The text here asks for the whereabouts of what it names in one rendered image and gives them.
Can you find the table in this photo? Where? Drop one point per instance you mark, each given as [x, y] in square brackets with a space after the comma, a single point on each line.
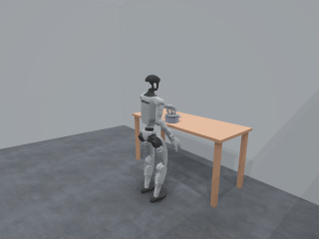
[211, 129]

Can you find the right robot thigh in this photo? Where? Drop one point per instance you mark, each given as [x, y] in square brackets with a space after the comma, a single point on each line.
[159, 144]

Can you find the right robot hand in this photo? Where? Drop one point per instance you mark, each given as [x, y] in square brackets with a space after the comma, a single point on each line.
[174, 143]

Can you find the right robot upper arm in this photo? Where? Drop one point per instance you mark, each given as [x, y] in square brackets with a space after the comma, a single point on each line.
[159, 109]

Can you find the lid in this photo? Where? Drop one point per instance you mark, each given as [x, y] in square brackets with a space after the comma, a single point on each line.
[172, 115]

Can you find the humanoid robot torso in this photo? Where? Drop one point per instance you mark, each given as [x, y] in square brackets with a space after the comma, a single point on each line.
[148, 115]

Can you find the left robot hand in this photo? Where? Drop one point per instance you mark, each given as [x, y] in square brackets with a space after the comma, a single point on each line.
[172, 109]

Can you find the pot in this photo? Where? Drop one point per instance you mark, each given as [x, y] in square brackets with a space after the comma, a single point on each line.
[172, 119]

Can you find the robot right forearm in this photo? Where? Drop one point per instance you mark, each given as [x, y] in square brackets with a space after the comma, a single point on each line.
[166, 130]

